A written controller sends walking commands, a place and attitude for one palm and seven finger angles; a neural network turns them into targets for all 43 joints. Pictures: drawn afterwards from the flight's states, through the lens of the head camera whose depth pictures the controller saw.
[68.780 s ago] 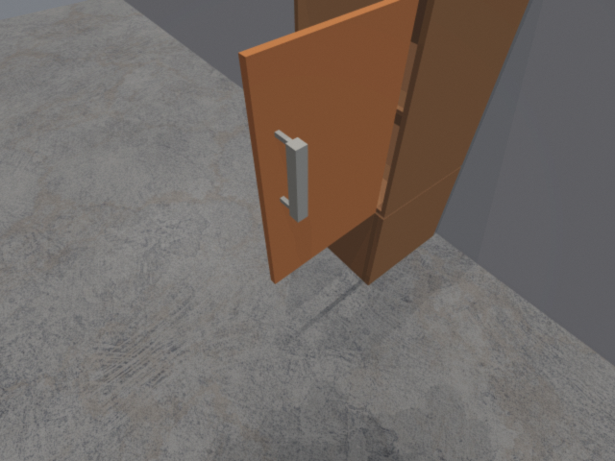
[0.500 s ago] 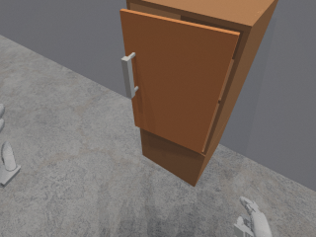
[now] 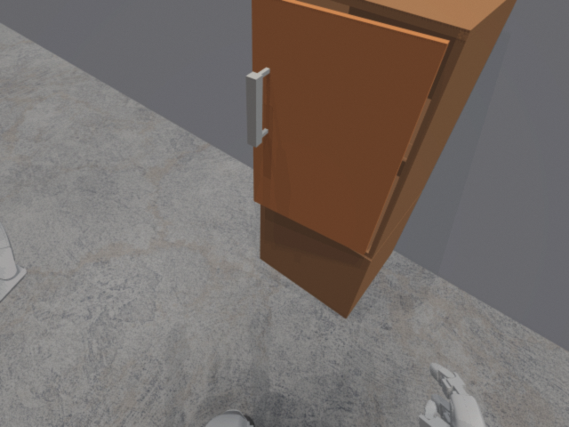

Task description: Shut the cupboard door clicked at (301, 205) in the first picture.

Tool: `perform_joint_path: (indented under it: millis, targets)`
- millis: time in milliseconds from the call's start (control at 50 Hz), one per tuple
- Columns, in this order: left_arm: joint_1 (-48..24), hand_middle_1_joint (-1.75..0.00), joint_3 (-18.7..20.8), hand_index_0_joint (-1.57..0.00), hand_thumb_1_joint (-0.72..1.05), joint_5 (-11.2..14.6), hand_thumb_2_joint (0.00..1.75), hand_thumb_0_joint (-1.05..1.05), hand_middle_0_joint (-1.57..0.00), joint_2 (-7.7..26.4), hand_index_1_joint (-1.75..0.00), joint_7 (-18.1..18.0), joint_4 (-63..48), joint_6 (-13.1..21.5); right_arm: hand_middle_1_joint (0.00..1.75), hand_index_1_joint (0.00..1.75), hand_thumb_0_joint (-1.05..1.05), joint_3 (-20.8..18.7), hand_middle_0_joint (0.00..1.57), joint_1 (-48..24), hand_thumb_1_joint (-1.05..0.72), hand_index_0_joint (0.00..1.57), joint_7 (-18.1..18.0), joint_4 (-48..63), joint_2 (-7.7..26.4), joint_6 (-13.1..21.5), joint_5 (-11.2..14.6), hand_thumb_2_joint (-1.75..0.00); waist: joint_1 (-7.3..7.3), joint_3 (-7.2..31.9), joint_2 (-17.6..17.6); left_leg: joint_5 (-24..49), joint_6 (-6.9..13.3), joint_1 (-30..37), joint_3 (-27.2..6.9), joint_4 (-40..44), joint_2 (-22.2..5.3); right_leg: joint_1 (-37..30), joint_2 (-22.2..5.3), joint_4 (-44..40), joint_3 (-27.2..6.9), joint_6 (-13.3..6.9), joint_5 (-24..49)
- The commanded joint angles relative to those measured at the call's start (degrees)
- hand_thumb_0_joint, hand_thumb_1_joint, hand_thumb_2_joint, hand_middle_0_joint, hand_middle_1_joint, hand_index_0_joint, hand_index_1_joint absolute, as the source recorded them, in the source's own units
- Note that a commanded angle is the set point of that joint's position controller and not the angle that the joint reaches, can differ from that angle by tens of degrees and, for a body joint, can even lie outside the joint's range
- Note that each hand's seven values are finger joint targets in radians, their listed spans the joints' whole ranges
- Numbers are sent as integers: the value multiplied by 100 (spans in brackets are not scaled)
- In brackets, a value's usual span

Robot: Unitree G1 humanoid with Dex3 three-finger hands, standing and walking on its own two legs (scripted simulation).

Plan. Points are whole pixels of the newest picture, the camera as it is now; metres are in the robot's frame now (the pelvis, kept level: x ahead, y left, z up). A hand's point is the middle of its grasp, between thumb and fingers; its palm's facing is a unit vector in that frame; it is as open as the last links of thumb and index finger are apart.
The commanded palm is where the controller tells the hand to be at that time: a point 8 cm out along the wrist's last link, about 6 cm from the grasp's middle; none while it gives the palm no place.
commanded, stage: step back with the hand held close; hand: left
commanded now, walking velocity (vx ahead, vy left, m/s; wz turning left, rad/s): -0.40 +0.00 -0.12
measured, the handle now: (259, 108) +0.78 +0.08 +0.04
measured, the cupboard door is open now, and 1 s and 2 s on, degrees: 7 7 7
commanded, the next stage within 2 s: stop stepping back and stand still in 0.22 s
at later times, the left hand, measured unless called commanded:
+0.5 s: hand out of the picture +0.09 +0.27 +0.19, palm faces +0.33 -0.84 -0.44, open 7.5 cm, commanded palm +0.04 +0.31 +0.20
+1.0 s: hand out of the picture +0.05 +0.27 +0.19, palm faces +0.32 -0.82 -0.47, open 7.4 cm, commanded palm +0.00 +0.32 +0.20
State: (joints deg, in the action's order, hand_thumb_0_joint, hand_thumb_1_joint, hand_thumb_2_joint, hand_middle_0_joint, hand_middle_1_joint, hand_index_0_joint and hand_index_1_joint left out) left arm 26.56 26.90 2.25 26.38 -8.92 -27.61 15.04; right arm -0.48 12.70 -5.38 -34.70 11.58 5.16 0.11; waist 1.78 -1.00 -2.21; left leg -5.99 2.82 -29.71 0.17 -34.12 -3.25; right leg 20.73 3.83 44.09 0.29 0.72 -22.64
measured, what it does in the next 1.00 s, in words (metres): walks backwards: right foot, then right foot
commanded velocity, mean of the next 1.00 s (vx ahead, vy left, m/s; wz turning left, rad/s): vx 0.02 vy -0.03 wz -0.02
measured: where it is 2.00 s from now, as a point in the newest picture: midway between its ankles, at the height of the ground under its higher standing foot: outside the picture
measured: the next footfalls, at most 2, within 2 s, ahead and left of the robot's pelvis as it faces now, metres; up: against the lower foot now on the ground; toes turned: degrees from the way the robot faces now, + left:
right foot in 0.06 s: +0.00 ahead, -0.13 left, +0.00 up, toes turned +1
right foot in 0.50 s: -0.15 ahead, -0.04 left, +0.00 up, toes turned -7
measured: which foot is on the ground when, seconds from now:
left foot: down 0.00-0.50, up 0.52-0.66, down 0.68-1.00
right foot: up 0.00-0.04, down 0.06-0.26, up 0.28-0.48, down 0.50-1.00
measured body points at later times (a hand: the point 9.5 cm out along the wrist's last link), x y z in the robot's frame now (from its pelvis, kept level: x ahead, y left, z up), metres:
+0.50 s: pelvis -0.13 +0.03 +0.01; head -0.12 +0.06 +0.46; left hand +0.07 +0.31 +0.22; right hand +0.03 -0.21 -0.05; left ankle +0.04 +0.11 -0.71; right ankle -0.21 -0.07 -0.72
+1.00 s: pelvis -0.17 +0.04 +0.01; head -0.19 +0.05 +0.46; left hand +0.03 +0.32 +0.22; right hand -0.09 -0.21 -0.09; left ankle -0.12 +0.15 -0.69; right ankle -0.20 -0.03 -0.72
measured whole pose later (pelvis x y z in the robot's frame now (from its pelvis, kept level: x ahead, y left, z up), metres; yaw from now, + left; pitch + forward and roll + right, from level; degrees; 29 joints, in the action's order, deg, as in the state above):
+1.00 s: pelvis -0.17 +0.04 +0.01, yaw -7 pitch -1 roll +0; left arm 33.6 23.7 2.0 25.0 -9.5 -29.1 11.6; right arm 0.9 18.0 -3.8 -38.3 10.9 3.6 -0.8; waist 1.2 2.2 0.4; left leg -21.6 -0.1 -25.3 1.8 -47.6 -0.9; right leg 11.4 2.3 30.3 4.3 -4.3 -18.0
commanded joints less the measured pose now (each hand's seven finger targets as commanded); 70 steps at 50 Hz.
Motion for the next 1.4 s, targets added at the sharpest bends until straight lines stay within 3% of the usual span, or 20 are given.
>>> perform_joint_path:
  millis: [0, 100, 160, 220, 280, 400, 440, 500, 620, 700, 720, 800, 840, 900, 1080, 1100, 1160, 1220, 1280, 1380]
  targets:
    - [610, -30, 816, -20, 90, 180, 90, 0, -20, 925, -30, -26, -1139, 396, 30, 30, 0, -340, 20, -697, -90, 20, 98, 867, 809, 412, 12, -90, -208, 693, -1170, -2704, 44, -276, -730, 1662, -900, -1013, -151, -1143, -84, -230, -280]
    - [-79, -30, 419, -20, 90, 127, 90, 0, -20, 1010, -30, -150, -1315, 225, 30, 30, 0, -312, 20, -572, -90, 20, 109, 610, 646, 278, 13, -90, -136, 1000, 1218, -1361, -509, 1527, 106, -1427, 202, 863, -1969, -2609, -1977, -928, 1782]
    - [-372, -30, 449, -20, 90, 54, 90, 0, -20, 1078, -30, -154, -1310, 115, 30, 30, 0, -134, 20, -668, -90, 20, -31, 652, 563, 147, -33, -90, -63, 516, 720, -370, -391, 1178, -14, 38, 91, 265, -1409, -1784, -1173, -485, 3337]
    - [-489, -30, 547, -20, 90, 49, 90, 0, -20, 1070, -30, -64, -1293, 288, 30, 30, 0, -293, 20, -615, -90, 20, -93, 698, 832, 261, 76, -90, -168, 898, -548, 1351, -75, 1255, -541, 1436, -850, -571, -163, -783, -375, 59, 1776]
    - [-175, -30, 623, -20, 90, 123, 90, 0, -20, 826, -30, 33, -1438, 257, 30, 30, 0, -349, 20, -659, -90, 20, 50, 764, 801, 371, -116, -90, -196, 1036, -1305, -1805, 524, -21, -1666, 2548, -1786, -1024, 78, 1146, -334, 30, -426]
    - [544, -30, 530, -20, 90, 272, 90, 0, -20, 812, -30, 6, -1726, -14, 30, 30, 0, -245, 20, -515, -90, 20, 174, 920, 768, 371, -38, -90, -187, 952, -1438, -3154, -351, 662, -584, 2746, -774, -1360, 374, -1329, 670, -167, -701]
    - [630, -30, 482, -20, 90, 265, 90, 0, -20, 873, -30, 3, -1789, -143, 30, 30, 0, -191, 20, -391, -90, 20, 155, 911, 688, 300, -60, -90, -129, 919, -854, -2521, -673, 1014, 96, 1755, -142, -1337, -45, -2622, 375, -424, -549]
    - [4, -30, 786, -20, 90, 306, 90, 0, -20, 1286, -30, -151, -1785, -193, 30, 30, 0, -162, 20, -349, -90, 20, 119, 620, 716, 176, -167, -90, -93, 927, 696, -1103, -505, 1666, -32, -1517, 135, 618, -2104, -3500, -1574, -1371, -820]
    - [-860, -30, 167, -20, 90, 12, 90, 0, -20, 819, -30, -275, -624, -362, 30, 30, 0, -117, 20, -445, -90, 20, -140, 497, 817, 159, -19, -90, 33, -460, 259, -1743, -153, 1287, 37, 267, 9, 587, -1333, -2438, -689, -732, -1443]
    - [-513, -30, 379, -20, 90, 48, 90, 0, -20, 938, -30, -188, -1159, -145, 30, 30, 0, -74, 20, -430, -90, 20, -143, 623, 853, 328, -27, -90, 11, -195, -1608, -4303, 283, 960, -2699, 2846, -1241, 350, -62, 51, 250, -151, -698]
    - [-465, -30, 382, -20, 90, 11, 90, 0, -20, 918, -30, -164, -1232, -130, 30, 30, 0, -63, 20, -465, -90, 20, -115, 642, 765, 377, -80, -90, -28, -203, -1298, -4239, 299, 631, -2777, 3042, -1387, 139, -124, 446, 134, -176, -514]
    - [313, -30, 395, -20, 90, 27, 90, 0, -20, 799, -30, -143, -1512, -193, 30, 30, 0, -155, 20, -418, -90, 20, 31, 679, 808, 417, -79, -90, -133, 457, -1033, -3256, 32, 428, -919, 2324, -733, -1463, -39, -1309, 593, -245, -282]
    - [575, -30, 442, -20, 90, 7, 90, 0, -20, 797, -30, -158, -1434, -217, 30, 30, 0, -155, 20, -329, -90, 20, 46, 706, 759, 300, -112, -90, -69, 483, -699, -2934, -108, -2, -558, 1496, -388, -1929, -347, -1952, 143, -453, -284]
    - [294, -30, 778, -20, 90, 41, 90, 0, -20, 1092, -30, -266, -1255, -179, 30, 30, 0, -241, 20, -248, -90, 20, 100, 653, 712, 140, -96, -90, -155, 377, 1101, -1728, -322, -697, 100, -1550, 217, -1420, -2253, -3316, -2785, -1442, -1401]
    - [-338, -30, 150, -20, 90, 18, 90, 0, -20, 677, -30, -213, -837, -33, 30, 30, 0, -178, 20, -441, -90, 20, -4, 546, 734, 265, -13, -90, -129, -4, 258, -536, -85, 1850, -16, 684, -142, -138, -1122, -2164, -498, -391, 554]
    - [-199, -30, -2204, -20, 90, -396, 90, 0, -20, -641, -30, 562, 3151, -709, 30, 30, 0, -315, 20, -383, -90, 20, 574, -232, 1343, 664, -13, -90, 267, 0, -359, 1789, 60, 2054, -692, 176, -803, 735, -1020, -425, 512, -217, 1445]
    - [-490, -30, -2162, -20, 90, -336, 90, 0, -20, -987, -30, 844, 3691, -1631, 30, 30, 0, -171, 20, -135, -90, 20, 502, -200, 1254, -175, -160, -90, -72, 272, -404, 1595, 715, 752, -1771, 1065, -1287, 7, -498, 500, 125, 2, -829]
    - [-535, -30, -2249, -20, 90, -331, 90, 0, -20, -679, -30, 869, 4820, -1562, 30, 30, 0, -54, 20, -472, -90, 20, 464, -208, 1103, -305, -160, -90, -404, 672, 654, 1022, 265, 673, -951, 486, -592, -1185, -672, -1324, -104, -114, 842]
    - [-1152, -30, -2340, -20, 90, -366, 90, 0, -20, -372, -30, 830, 6072, -1439, 30, 30, 0, -70, 20, -417, -90, 20, 481, -628, 768, -516, -185, -90, -110, 224, 1768, -1107, -299, 1024, -124, -350, 259, -399, -1747, -2482, -1242, -755, 2018]
    - [-996, -30, -2445, -20, 90, -312, 90, 0, -20, -883, -30, 733, 7463, -1429, 30, 30, 0, -42, 20, -111, -90, 20, 410, -1453, 577, -506, -160, -90, -105, 557, -282, 869, -202, 1967, -335, 570, -179, -844, -1020, -2120, -458, -372, 2139]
